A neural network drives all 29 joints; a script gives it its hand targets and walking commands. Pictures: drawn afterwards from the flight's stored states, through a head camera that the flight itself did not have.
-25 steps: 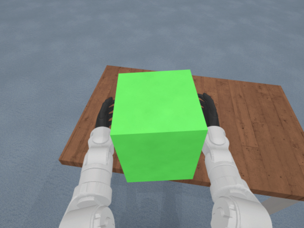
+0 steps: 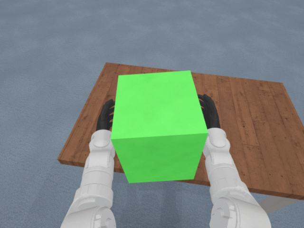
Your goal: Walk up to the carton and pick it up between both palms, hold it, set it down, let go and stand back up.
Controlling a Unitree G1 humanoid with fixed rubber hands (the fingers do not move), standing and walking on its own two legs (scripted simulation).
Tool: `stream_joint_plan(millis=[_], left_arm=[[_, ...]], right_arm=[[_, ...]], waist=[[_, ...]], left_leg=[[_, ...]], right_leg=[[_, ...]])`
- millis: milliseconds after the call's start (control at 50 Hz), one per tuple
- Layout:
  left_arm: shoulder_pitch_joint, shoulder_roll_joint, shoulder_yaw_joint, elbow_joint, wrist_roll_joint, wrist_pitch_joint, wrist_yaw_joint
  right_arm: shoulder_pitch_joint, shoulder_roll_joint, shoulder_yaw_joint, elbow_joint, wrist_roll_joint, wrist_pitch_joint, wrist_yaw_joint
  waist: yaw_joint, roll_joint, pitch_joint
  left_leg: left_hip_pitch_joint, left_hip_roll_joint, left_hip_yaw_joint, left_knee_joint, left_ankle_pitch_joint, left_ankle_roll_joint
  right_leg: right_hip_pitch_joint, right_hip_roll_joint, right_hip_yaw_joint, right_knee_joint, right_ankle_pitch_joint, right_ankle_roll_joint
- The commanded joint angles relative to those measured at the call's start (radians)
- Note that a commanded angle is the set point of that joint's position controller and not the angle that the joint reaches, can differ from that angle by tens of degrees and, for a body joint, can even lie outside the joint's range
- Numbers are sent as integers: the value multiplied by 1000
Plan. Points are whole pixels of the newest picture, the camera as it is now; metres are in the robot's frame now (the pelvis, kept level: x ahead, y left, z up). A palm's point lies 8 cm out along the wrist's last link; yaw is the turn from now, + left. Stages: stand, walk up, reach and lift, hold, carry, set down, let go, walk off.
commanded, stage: set down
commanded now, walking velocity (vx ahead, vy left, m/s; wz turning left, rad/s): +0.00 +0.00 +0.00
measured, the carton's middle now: (157, 129) +0.39 -0.01 +0.03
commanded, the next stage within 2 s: none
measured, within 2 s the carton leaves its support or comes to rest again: rests again in 0.40 s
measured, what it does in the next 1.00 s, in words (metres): stands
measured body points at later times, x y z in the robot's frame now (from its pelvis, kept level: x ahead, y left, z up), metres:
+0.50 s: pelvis +0.00 +0.00 +0.00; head +0.03 +0.01 +0.45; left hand +0.39 +0.14 +0.05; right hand +0.39 -0.16 +0.07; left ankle +0.00 +0.13 -0.75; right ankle +0.00 -0.10 -0.75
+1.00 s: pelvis +0.00 +0.00 +0.00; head +0.04 +0.01 +0.45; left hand +0.39 +0.13 +0.05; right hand +0.38 -0.17 +0.05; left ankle +0.00 +0.13 -0.75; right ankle +0.00 -0.10 -0.75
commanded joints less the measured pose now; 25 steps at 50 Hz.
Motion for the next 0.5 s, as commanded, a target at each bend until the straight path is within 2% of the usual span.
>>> stream_joint_plan(millis=[0,80,140,220,280,340,440,480], left_arm=[[-497,-452,-310,-34,8,-67,-71],[-509,-457,-311,-47,14,-76,-69],[-477,-444,-278,-18,35,-73,-70],[-478,-448,-277,-12,35,-85,-71],[-463,-446,-266,-7,49,-84,-67],[-434,-443,-246,-2,59,-78,-70],[-431,-445,-251,-5,53,-79,-77],[-417,-430,-242,5,52,-81,-82]], right_arm=[[-408,460,282,-21,-38,-44,103],[-393,458,259,3,-50,-45,106],[-384,454,255,4,-53,-39,109],[-389,441,229,-8,-75,-52,112],[-373,437,215,7,-72,-46,117],[-354,443,216,5,-75,-38,119],[-356,434,195,-14,-89,-39,121],[-349,434,195,-17,-93,-38,120]], waist=[[9,5,-435],[2,18,-439],[14,3,-390],[8,-2,-413],[15,20,-384],[17,1,-377],[9,6,-368],[9,-17,-341]], left_leg=[[85,-4,75,4,197,5],[101,-2,76,7,196,-2],[89,-4,81,-3,157,8],[91,-1,79,-4,138,9],[114,0,82,-4,156,3],[106,-2,86,-3,154,13],[104,-2,84,-8,122,10],[86,-4,84,-9,123,18]], right_leg=[[188,-21,-66,44,428,59],[152,-16,-69,34,381,55],[154,-19,-64,26,336,54],[122,-18,-70,17,308,50],[96,-14,-71,10,276,44],[112,-15,-63,10,288,50],[91,-18,-68,0,245,49],[114,-21,-63,11,280,56]])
